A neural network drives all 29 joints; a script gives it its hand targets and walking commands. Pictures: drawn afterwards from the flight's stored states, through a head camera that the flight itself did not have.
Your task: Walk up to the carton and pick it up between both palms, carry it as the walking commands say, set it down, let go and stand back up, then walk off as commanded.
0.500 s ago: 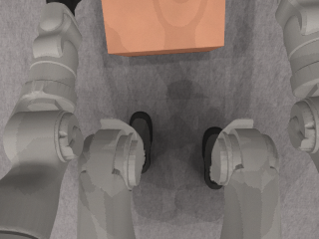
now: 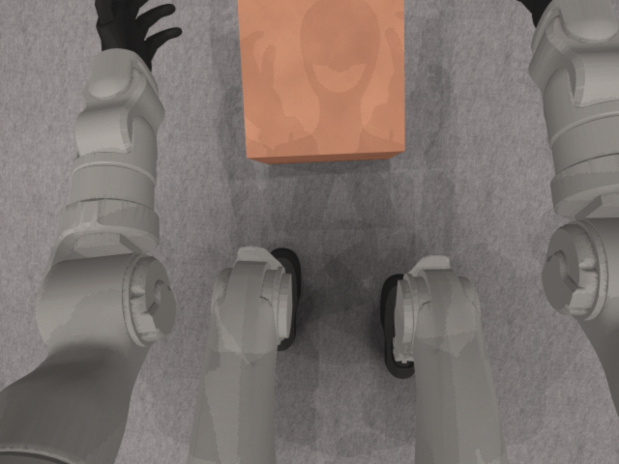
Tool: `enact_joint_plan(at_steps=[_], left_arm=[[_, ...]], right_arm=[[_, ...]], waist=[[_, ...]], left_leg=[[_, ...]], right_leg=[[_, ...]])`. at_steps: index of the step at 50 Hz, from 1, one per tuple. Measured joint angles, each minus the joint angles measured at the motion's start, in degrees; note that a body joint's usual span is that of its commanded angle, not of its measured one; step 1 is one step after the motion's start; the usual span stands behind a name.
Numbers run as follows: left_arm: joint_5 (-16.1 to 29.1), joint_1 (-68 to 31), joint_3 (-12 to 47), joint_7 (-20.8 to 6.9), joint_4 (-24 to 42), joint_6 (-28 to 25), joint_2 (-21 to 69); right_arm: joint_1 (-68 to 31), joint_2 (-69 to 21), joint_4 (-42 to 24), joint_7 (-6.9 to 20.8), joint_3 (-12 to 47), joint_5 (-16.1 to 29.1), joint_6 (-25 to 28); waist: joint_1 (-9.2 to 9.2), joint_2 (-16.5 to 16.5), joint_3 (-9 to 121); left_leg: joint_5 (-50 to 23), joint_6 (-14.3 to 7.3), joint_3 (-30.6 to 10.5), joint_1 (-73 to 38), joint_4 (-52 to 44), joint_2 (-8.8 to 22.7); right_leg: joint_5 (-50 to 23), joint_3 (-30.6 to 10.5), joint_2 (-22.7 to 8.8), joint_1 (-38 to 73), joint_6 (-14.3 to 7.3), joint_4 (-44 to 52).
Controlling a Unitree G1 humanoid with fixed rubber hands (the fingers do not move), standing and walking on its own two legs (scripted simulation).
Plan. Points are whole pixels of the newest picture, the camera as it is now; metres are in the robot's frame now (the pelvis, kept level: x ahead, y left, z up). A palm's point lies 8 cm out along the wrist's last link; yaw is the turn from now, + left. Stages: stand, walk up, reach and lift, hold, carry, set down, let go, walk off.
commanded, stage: set down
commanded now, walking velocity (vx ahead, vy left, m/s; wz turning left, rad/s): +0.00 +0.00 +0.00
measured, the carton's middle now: (323, 77) +0.57 +0.05 -0.38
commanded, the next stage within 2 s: let go in 0.74 s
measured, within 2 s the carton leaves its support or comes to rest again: neither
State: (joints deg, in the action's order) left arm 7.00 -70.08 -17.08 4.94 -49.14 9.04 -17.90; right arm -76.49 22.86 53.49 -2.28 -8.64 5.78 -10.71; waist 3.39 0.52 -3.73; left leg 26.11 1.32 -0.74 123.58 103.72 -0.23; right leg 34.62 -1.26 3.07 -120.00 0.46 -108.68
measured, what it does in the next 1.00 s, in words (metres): rises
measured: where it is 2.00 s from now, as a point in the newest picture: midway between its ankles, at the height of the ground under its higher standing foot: (340, 329)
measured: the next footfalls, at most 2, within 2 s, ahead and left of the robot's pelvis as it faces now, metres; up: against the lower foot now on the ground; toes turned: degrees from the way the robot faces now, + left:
none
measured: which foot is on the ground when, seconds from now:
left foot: down 0.00-1.00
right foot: down 0.00-1.00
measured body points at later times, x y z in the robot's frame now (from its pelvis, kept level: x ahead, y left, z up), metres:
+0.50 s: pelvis +0.02 +0.00 +0.13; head +0.33 +0.01 +0.46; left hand +0.53 +0.25 +0.04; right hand +0.58 -0.19 +0.04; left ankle +0.12 +0.13 -0.43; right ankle +0.08 -0.11 -0.43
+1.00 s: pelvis +0.05 +0.00 +0.22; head +0.34 +0.01 +0.56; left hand +0.50 +0.24 +0.09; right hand +0.54 -0.19 +0.10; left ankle +0.12 +0.13 -0.43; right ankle +0.08 -0.11 -0.43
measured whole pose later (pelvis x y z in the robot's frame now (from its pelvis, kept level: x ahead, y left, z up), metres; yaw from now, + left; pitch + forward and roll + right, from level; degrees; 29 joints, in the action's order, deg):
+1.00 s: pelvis +0.05 +0.00 +0.22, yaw -1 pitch +43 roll -1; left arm -6.5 -46.9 -20.3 -3.1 -38.1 8.4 -11.9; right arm -53.2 12.5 42.9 0.4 -17.8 -7.6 -9.5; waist 2.2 1.0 3.1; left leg 13.2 0.6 -0.9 82.6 52.8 0.4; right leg 19.2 -2.2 2.4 -79.7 0.6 -55.9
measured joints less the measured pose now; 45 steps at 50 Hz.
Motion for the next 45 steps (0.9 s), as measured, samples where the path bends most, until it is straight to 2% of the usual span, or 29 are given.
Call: enact_joint_plan(at_steps=[10,33,40,45], left_arm=[[-1.50,5.21,-1.23,-1.64,5.11,2.42,1.04],[-6.02,10.96,-4.42,-4.71,6.12,1.86,3.64],[-10.09,11.26,-6.68,-5.40,3.52,0.30,5.43],[-12.92,13.61,-6.61,-6.11,4.61,-0.37,6.44]], right_arm=[[4.91,-0.08,-3.71,2.32,-2.35,-1.43,-1.78],[10.21,-3.02,-2.43,5.52,-6.13,-5.47,-0.49],[10.62,-4.35,0.41,6.27,-8.15,-8.66,1.04],[13.13,-6.59,-1.57,5.23,-10.09,-12.05,1.49]], waist=[[-0.02,0.35,4.39],[0.02,0.78,7.30],[0.12,0.66,7.43],[-0.32,0.60,6.96]], left_leg=[[-1.77,-0.25,0.15,-7.45,-11.05,0.00],[-10.80,-0.42,0.15,-30.54,-40.81,0.33],[-12.82,-0.53,0.28,-36.09,-47.32,0.49],[-13.12,-0.60,0.05,-37.82,-49.08,0.52]], right_leg=[[-2.42,-0.40,-0.27,7.17,0.12,11.43],[-12.63,-1.02,-0.61,29.44,0.03,41.53],[-14.93,-1.26,-0.63,34.91,0.07,48.25],[-15.35,-1.07,-0.65,36.84,0.07,50.34]])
